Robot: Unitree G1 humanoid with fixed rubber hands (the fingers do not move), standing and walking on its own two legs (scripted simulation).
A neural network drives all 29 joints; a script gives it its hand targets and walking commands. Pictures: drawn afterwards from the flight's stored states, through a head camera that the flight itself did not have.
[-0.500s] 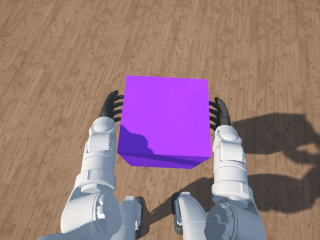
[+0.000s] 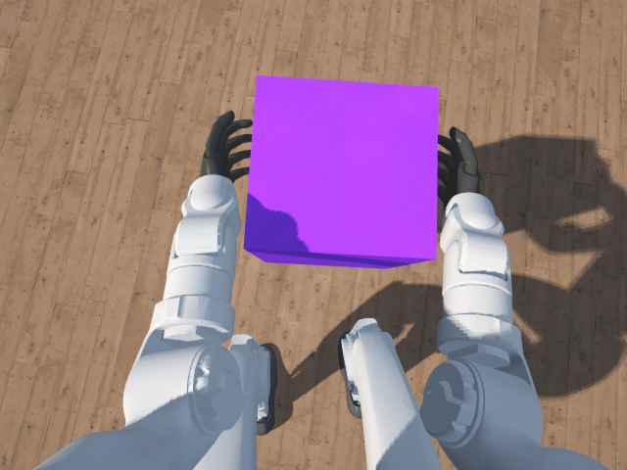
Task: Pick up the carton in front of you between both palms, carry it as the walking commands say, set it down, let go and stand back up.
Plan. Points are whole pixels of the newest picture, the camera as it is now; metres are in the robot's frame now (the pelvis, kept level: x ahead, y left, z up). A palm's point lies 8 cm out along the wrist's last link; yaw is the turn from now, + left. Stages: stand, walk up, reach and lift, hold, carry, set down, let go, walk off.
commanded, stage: set down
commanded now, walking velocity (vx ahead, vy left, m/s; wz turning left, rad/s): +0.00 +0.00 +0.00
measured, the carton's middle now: (334, 192) +0.45 -0.08 -0.15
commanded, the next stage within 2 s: none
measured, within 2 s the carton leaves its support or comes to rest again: rests again in 1.40 s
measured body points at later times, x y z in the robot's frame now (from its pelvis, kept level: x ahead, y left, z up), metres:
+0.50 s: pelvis -0.04 +0.00 -0.13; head +0.29 -0.05 +0.18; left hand +0.51 +0.03 -0.24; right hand +0.46 -0.27 -0.25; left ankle +0.07 +0.12 -0.58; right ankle +0.08 -0.12 -0.58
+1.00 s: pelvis -0.04 -0.02 -0.21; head +0.34 -0.09 +0.02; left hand +0.55 +0.00 -0.39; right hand +0.48 -0.30 -0.39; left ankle +0.07 +0.12 -0.58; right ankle +0.08 -0.12 -0.58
